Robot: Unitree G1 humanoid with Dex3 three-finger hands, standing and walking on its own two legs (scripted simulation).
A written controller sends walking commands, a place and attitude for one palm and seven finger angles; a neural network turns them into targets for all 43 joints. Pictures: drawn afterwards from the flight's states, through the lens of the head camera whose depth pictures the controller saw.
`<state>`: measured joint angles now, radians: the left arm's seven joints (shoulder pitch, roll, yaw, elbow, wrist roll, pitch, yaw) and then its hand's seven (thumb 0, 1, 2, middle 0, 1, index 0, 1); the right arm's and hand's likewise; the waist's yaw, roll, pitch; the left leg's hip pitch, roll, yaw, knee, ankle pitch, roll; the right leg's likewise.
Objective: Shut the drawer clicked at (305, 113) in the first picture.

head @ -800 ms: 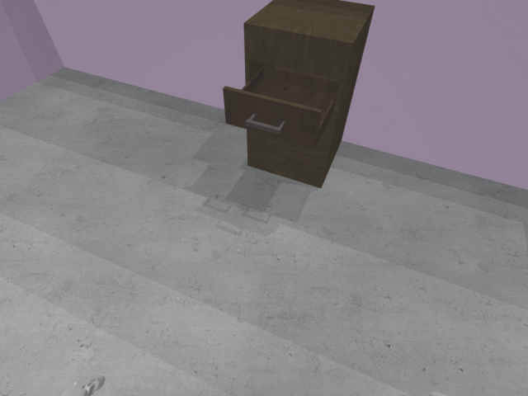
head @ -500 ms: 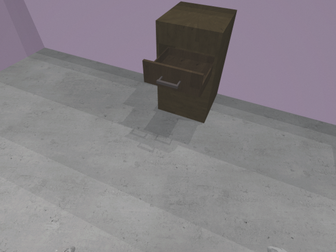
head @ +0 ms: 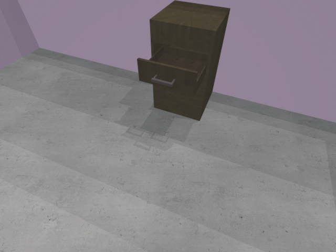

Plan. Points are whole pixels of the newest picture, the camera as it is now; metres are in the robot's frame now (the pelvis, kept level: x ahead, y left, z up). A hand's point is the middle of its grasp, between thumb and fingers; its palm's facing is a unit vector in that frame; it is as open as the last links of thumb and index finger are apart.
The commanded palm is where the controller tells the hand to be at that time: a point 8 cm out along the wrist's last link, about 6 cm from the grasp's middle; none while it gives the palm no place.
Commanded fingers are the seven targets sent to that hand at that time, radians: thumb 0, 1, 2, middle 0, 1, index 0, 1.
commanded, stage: stand and wait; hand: left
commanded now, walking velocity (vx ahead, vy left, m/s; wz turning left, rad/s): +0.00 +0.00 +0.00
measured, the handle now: (163, 80) +1.09 +0.08 -0.24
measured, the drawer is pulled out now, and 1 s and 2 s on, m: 0.25 0.25 0.25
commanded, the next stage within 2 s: look at it before walking up in 0.02 s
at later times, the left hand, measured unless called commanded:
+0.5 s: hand out of the picture +0.07 +0.24 -0.16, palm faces -0.03 -0.94 -0.33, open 7.4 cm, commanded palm none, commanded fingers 0.00 0.90 0.90 -0.20 -0.30 -0.20 -0.30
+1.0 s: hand out of the picture +0.04 +0.23 -0.18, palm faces +0.10 -0.97 -0.22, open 7.4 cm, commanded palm none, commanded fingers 0.00 0.90 0.90 -0.20 -0.30 -0.20 -0.30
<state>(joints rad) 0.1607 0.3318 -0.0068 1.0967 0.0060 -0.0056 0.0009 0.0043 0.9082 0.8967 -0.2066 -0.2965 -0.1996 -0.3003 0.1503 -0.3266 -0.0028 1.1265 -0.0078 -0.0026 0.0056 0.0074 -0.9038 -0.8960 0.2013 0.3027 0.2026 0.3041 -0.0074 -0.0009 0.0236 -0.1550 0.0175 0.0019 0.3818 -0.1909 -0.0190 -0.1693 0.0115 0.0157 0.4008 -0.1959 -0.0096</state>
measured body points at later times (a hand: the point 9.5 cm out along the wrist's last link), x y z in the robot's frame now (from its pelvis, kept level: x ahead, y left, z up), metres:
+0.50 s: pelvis +0.00 +0.00 +0.00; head +0.00 +0.00 +0.45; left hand +0.07 +0.29 -0.13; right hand +0.07 -0.29 -0.14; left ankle +0.01 +0.13 -0.74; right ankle +0.01 -0.11 -0.74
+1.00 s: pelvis +0.04 +0.02 +0.00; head +0.03 +0.04 +0.45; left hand +0.03 +0.28 -0.16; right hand +0.07 -0.24 -0.15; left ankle +0.02 +0.13 -0.72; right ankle +0.01 -0.11 -0.74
